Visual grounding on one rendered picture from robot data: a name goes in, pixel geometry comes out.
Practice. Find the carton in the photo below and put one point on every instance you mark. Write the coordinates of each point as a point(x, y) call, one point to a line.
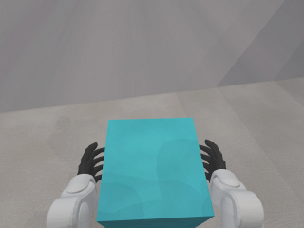
point(153, 175)

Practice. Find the right robot hand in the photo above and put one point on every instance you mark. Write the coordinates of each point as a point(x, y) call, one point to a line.
point(214, 159)

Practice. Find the right robot forearm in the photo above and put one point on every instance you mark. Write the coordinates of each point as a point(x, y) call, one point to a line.
point(239, 207)

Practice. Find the left robot forearm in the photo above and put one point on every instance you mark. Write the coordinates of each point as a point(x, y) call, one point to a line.
point(76, 204)

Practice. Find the left robot hand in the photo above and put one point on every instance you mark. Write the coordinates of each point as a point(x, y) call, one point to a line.
point(88, 162)

